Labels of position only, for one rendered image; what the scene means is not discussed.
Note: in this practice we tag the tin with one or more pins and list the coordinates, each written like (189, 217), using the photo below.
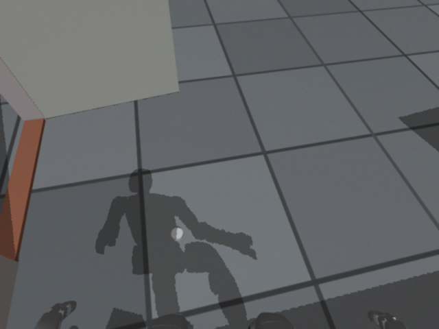
(177, 234)

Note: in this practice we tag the left robot hand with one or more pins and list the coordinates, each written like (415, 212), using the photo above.
(55, 316)

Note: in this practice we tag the right robot hand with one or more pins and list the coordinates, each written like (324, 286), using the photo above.
(385, 320)

